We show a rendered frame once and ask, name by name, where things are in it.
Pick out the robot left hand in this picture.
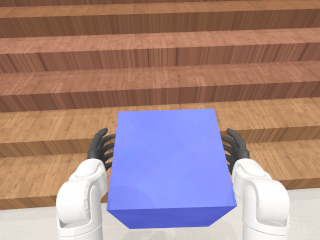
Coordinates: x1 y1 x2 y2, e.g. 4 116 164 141
86 127 116 171

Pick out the robot right hand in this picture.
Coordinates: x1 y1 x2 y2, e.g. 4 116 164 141
220 128 250 175

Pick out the carton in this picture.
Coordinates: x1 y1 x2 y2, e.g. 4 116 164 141
106 108 237 229

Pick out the left robot forearm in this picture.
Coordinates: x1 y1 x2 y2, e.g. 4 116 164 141
56 158 108 240

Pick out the right robot forearm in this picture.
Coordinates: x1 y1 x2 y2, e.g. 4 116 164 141
231 158 291 240

